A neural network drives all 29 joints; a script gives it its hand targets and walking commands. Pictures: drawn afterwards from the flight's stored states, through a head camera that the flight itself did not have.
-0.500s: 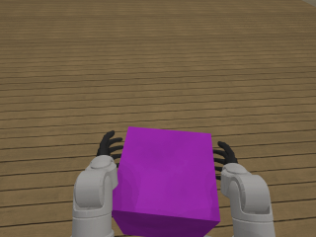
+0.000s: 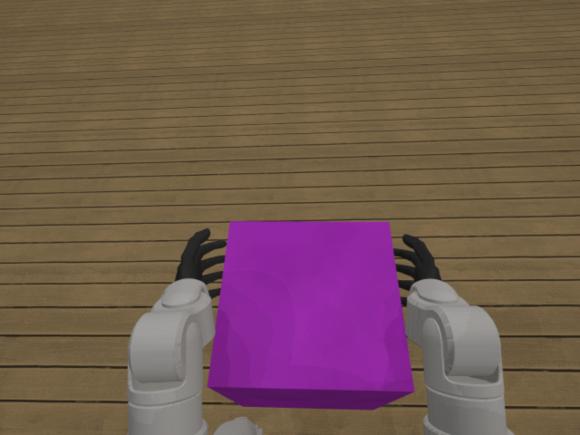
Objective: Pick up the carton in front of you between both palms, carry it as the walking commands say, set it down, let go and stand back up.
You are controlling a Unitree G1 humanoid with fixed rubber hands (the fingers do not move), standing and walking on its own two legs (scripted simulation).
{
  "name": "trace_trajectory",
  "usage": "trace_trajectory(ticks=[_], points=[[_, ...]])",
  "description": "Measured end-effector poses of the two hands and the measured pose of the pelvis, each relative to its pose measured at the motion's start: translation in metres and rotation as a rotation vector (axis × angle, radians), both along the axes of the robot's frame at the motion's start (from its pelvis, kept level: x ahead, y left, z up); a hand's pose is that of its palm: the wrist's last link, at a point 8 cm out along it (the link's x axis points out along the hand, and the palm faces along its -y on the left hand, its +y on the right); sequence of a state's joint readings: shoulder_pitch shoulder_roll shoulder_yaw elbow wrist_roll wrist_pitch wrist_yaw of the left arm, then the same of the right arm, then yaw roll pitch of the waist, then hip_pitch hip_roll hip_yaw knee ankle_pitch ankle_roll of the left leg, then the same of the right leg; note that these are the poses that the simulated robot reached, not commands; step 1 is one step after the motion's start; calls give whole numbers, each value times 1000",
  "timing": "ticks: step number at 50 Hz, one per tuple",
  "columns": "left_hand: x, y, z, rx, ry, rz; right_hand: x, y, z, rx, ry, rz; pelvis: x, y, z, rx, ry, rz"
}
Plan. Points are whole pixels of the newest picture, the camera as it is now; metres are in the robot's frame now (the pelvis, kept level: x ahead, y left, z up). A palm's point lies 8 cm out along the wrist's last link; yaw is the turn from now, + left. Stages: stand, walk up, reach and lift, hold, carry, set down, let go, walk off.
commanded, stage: carry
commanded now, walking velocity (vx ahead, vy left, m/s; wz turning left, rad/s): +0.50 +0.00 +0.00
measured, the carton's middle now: (308, 324) +0.27 +0.00 -0.02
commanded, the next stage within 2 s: none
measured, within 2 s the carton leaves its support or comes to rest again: neither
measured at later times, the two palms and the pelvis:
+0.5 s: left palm (215, 157) +0.54 +0.16 +0.08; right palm (377, 165) +0.52 -0.12 +0.06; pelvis +0.27 +0.03 -0.01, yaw -2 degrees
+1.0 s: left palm (226, 124) +0.61 +0.15 +0.09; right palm (379, 131) +0.59 -0.14 +0.08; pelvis +0.34 +0.02 -0.02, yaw -2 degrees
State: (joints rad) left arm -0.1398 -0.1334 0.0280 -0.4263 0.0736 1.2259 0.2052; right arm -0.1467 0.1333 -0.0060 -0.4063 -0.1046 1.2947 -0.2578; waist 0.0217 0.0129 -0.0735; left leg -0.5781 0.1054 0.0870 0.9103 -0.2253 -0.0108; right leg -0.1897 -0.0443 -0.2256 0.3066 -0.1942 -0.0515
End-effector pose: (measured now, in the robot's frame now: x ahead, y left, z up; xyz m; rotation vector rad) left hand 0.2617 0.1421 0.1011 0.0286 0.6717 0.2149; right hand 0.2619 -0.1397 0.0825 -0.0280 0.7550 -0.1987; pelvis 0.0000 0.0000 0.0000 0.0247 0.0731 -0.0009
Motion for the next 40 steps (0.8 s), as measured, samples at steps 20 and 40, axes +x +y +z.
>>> trace_trajectory(ticks=[20,40], points=[[246,25,-38,-48,59,-70,219,24,-29,-49,93,-65,229,40,-10,-29,-13,-51],[342,10,-1,-18,-43,-43,326,8,3,-37,-16,-49,338,19,-14,-24,-10,-29]])
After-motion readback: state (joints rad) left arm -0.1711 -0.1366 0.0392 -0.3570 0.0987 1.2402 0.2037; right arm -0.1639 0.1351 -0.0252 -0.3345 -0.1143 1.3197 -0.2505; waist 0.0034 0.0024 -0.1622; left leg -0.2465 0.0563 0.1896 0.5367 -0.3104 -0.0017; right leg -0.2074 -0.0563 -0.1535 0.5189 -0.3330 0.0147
